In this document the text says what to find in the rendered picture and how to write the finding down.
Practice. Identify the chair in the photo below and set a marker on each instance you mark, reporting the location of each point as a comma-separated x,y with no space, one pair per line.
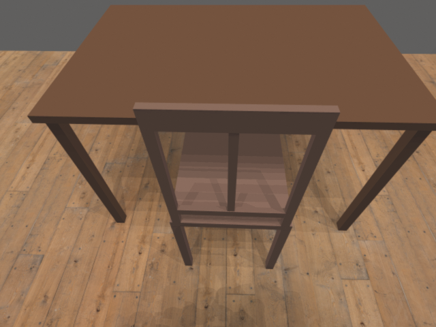
231,173

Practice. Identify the table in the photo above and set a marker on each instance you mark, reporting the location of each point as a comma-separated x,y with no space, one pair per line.
326,55

